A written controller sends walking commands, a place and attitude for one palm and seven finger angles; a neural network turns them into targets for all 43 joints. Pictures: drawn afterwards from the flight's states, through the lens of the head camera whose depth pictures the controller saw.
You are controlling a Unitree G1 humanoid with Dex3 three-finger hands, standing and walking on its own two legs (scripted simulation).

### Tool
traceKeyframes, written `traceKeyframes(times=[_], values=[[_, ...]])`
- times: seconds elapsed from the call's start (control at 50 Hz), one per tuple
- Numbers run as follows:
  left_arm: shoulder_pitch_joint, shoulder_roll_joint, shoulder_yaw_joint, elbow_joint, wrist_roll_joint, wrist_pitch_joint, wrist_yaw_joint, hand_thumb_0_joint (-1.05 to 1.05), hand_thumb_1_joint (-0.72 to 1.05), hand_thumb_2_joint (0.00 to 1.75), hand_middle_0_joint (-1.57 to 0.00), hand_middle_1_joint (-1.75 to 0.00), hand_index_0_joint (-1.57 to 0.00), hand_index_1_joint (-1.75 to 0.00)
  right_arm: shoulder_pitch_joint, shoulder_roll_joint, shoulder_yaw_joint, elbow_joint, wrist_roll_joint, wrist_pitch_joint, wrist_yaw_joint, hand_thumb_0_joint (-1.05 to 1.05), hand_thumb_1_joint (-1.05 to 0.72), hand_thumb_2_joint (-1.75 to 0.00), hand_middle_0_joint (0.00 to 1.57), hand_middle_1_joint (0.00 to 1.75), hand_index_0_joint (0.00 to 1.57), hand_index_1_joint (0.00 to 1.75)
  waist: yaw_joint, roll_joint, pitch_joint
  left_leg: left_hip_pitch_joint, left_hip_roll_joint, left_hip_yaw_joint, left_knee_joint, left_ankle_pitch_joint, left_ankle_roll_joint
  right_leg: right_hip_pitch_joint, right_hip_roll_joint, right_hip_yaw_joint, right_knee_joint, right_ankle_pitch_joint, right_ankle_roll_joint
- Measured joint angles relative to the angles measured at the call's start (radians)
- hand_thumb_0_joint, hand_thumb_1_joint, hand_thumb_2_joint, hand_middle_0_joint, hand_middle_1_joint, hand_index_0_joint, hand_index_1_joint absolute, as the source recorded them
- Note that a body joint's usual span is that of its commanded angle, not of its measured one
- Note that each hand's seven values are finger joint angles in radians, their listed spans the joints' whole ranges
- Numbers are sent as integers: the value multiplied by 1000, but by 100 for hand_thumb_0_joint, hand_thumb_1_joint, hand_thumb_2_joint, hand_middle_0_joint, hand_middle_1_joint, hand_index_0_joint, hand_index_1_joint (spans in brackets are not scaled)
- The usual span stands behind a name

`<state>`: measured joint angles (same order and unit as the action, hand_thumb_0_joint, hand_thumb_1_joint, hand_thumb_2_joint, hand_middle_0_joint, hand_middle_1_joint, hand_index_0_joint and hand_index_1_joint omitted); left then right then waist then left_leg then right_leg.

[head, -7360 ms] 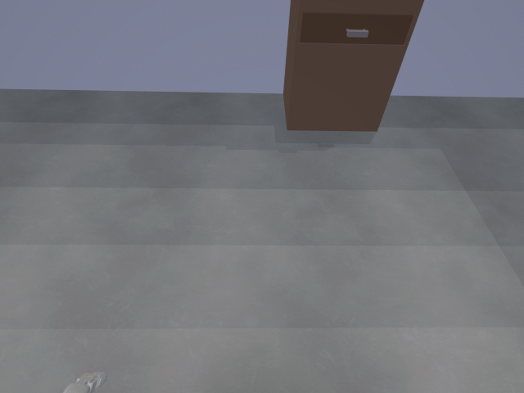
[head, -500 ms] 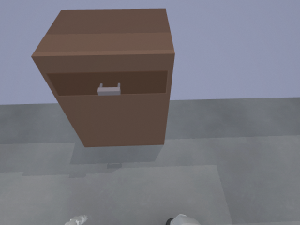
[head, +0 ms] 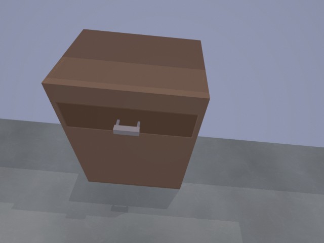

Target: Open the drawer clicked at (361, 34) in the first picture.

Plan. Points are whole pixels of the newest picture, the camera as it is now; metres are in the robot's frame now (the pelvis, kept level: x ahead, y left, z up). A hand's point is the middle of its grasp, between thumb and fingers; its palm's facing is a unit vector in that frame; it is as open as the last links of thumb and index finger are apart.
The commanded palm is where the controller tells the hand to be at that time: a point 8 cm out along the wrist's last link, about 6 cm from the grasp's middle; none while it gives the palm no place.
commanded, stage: come to a stop and stand still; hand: left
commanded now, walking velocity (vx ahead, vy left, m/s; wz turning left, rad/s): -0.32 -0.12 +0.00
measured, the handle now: (127, 126) +0.55 +0.18 -0.14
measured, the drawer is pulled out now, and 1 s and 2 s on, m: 0.00 0.00 0.00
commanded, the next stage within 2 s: look again from close up in 0.94 s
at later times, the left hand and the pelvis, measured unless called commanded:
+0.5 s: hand out of the picture +0.11 +0.14 -0.15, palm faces +0.05 -0.96 -0.28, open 7.4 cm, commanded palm none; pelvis +0.04 -0.05 +0.01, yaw +0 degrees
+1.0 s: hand out of the picture +0.01 +0.16 -0.17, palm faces +0.04 -0.98 -0.21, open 7.4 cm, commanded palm none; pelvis +0.02 -0.03 +0.01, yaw +0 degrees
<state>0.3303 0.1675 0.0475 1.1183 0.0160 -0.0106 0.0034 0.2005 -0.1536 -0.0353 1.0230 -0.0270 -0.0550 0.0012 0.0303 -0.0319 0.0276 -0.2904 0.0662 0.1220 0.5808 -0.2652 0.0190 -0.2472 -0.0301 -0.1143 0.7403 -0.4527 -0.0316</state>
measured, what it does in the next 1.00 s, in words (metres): steps on the spot: right foot, then left foot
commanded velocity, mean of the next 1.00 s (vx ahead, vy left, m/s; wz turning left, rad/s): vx -0.04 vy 0.00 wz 0.00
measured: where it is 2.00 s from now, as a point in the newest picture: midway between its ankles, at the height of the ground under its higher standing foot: outside the picture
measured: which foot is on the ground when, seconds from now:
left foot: down 0.00-0.30, up 0.32-0.72, down 0.74-1.00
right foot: up 0.00-0.26, down 0.28-0.74, up 0.76-1.00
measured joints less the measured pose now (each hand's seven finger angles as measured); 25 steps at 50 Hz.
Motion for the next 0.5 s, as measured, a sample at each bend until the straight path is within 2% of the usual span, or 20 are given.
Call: traceKeyframes(times=[0.04, 0.08, 0.16, 0.26, 0.28, 0.34, 0.4, 0.44, 0.5], values=[[-4, -3, 0, 4, 3, 6, -1, 1, 92, 90, -20, -30, -20, -30, 13, 7, -2, -1, 4, -2, -18, 0, -93, -90, 20, 30, 20, 30, -6, -5, 5, 37, -10, 13, -39, 1, 8, -74, -6, 22, 156, -19, 1], [-22, -7, -4, 3, 1, 7, 2, 1, 91, 90, -20, -30, -20, -30, 24, 4, 3, 8, 5, 0, -31, -1, -95, -90, 20, 30, 20, 30, -13, -4, 15, 75, -21, 15, -93, 19, 7, -119, -19, 35, 193, 15, 15], [-67, -11, -11, -21, -7, 16, 15, 1, 91, 90, -20, -30, -20, -30, 34, 8, 18, 43, 9, 26, -40, 0, -94, -90, 20, 30, 20, 30, -19, -2, 40, 123, -31, 12, -150, 32, 0, -124, -37, 55, 47, 91, 42], [-101, 9, -5, -48, -2, 37, 22, 1, 92, 90, -20, -30, -20, -30, 34, 20, 7, 65, 13, 63, -39, 0, -93, -90, 20, 30, 20, 30, -24, 3, 59, 131, -21, 20, -104, -14, -30, -74, -39, 48, -106, 182, 44], [-104, 15, -3, -54, 0, 37, 22, 1, 92, 90, -20, -30, -20, -30, 35, 21, 3, 65, 13, 69, -38, 0, -93, -90, 20, 30, 20, 30, -24, 3, 60, 124, -19, 22, -80, -30, -38, -58, -39, 47, -138, 234, 39], [-126, 8, -2, -65, 6, 30, 24, 1, 92, 90, -20, -30, -20, -30, 18, 3, -15, 57, 20, 87, -34, 1, -92, -90, 20, 30, 20, 30, -36, 48, 76, 68, 6, -3, 42, -109, -46, -60, -16, 29, -125, 180, 4], [-153, -6, -4, -83, 5, 26, 30, 1, 92, 90, -20, -30, -20, -30, -3, -20, -29, 46, 25, 109, -35, 1, -92, -90, 20, 30, 20, 30, -37, 65, 88, -29, -36, -70, 304, -256, -41, -62, -21, 18, -141, 181, -13], [-168, -16, -5, -96, 4, 28, 34, 1, 91, 90, -20, -30, -20, -30, -19, -34, -35, 41, 25, 117, -32, 0, -91, -90, 20, 30, 20, 30, -31, 72, 92, -75, -58, -96, 441, -254, -44, -59, -22, 18, -170, 204, -17], [-181, -27, -5, -114, 5, 31, 37, 1, 91, 90, -20, -30, -20, -30, -36, -50, -39, 30, 22, 122, -23, 0, -91, -90, 20, 30, 20, 30, -25, 75, 86, -98, -68, -112, 504, -215, -56, -59, -23, 16, -213, 238, -18]])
